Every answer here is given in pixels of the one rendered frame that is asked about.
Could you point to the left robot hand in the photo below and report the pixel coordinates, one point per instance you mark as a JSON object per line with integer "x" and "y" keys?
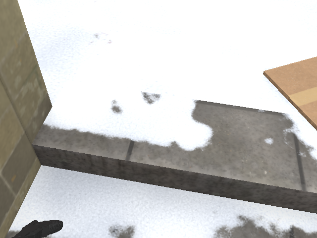
{"x": 42, "y": 229}

